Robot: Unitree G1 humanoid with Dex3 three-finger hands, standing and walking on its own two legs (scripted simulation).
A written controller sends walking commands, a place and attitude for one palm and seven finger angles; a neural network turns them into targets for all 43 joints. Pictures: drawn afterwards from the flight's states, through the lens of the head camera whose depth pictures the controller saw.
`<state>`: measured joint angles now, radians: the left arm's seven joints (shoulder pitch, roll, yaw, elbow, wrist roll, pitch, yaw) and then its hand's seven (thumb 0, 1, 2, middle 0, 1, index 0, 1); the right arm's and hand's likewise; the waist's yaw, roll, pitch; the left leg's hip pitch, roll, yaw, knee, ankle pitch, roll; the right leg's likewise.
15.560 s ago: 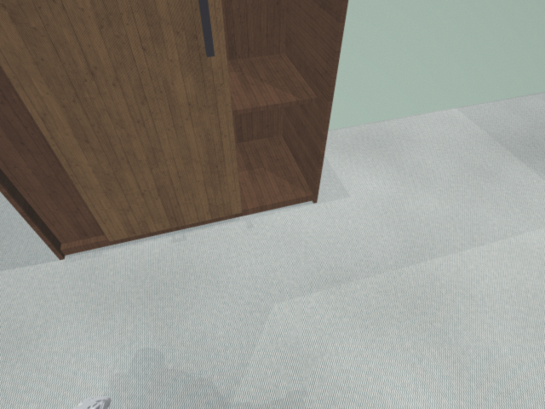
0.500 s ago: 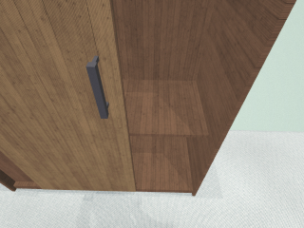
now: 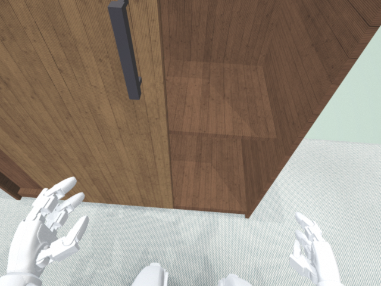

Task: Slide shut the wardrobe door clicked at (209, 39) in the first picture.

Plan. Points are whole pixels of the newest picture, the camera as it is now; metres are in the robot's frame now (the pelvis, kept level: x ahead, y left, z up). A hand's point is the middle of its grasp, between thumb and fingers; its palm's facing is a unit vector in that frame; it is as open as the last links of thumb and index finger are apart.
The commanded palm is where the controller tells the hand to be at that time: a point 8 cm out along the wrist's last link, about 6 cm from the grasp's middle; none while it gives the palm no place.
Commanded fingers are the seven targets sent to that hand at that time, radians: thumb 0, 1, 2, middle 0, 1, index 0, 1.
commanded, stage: raise the hand with hooked fingers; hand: left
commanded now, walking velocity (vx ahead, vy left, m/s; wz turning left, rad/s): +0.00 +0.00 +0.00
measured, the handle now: (130, 52) +0.49 +0.17 +0.22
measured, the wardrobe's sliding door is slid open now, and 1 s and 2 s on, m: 0.37 0.37 0.37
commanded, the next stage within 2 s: move the hooked fingers beside the handle in 1.64 s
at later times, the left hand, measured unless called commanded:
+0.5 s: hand (46, 188) +0.24 +0.26 +0.13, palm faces +0.10 -0.99 -0.08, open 11.8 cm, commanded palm +0.20 +0.30 +0.15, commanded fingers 0.00 -0.24 0.41 -0.28 -1.03 -0.28 -1.03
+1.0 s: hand (20, 135) +0.27 +0.27 +0.22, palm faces +0.12 -0.99 -0.07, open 13.9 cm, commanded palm +0.24 +0.32 +0.23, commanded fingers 0.00 -0.50 0.30 -0.30 -1.20 -0.30 -1.20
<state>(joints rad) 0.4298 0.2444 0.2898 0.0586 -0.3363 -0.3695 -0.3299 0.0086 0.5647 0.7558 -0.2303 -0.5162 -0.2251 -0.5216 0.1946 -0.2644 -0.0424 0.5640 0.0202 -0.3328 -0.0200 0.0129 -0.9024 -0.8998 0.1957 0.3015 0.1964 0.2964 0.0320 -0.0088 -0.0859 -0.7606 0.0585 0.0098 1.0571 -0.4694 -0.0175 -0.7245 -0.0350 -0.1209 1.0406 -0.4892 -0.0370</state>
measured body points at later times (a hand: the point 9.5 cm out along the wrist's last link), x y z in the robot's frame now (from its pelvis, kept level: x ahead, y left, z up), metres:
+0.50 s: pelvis +0.01 +0.01 +0.04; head +0.04 +0.01 +0.49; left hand +0.22 +0.31 +0.14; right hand +0.17 -0.24 -0.04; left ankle +0.03 +0.13 -0.67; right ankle +0.02 -0.10 -0.67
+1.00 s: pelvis +0.02 +0.00 +0.07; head +0.02 -0.02 +0.51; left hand +0.26 +0.32 +0.22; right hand +0.22 -0.22 -0.01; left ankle +0.03 +0.13 -0.67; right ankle +0.02 -0.10 -0.67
